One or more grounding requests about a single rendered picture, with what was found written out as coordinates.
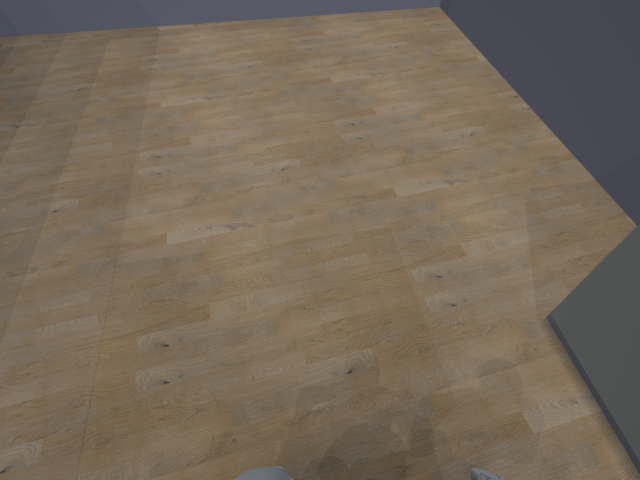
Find fridge door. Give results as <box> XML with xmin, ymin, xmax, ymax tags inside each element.
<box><xmin>550</xmin><ymin>224</ymin><xmax>640</xmax><ymax>461</ymax></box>

